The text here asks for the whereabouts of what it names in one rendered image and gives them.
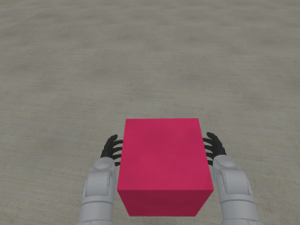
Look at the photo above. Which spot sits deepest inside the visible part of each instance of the left robot hand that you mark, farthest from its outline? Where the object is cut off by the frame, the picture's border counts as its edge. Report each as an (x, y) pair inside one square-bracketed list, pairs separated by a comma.
[(109, 150)]

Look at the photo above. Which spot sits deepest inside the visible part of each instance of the robot left forearm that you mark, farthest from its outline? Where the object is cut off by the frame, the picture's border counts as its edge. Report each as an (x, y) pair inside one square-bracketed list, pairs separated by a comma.
[(98, 194)]

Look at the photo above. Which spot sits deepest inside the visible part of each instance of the robot right forearm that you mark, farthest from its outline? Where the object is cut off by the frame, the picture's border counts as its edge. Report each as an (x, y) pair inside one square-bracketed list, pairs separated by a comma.
[(234, 193)]

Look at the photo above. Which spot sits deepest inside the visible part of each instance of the right robot hand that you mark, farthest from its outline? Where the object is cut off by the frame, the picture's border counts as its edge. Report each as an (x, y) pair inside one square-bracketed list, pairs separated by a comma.
[(216, 147)]

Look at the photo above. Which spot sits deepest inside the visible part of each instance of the carton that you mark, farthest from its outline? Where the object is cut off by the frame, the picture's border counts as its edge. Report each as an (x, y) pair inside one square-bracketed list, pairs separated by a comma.
[(164, 170)]

